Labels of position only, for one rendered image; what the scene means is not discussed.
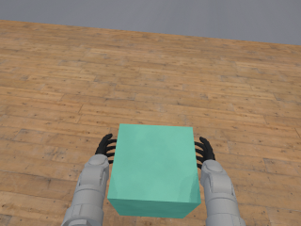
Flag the carton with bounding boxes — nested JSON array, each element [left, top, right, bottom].
[[107, 123, 201, 218]]

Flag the right robot hand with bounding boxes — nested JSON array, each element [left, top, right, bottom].
[[194, 137, 215, 169]]

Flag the right robot forearm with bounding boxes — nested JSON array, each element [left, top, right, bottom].
[[199, 159, 246, 226]]

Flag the left robot forearm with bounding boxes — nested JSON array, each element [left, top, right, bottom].
[[61, 153, 109, 226]]

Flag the left robot hand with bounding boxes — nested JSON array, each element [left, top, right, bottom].
[[95, 133, 117, 164]]

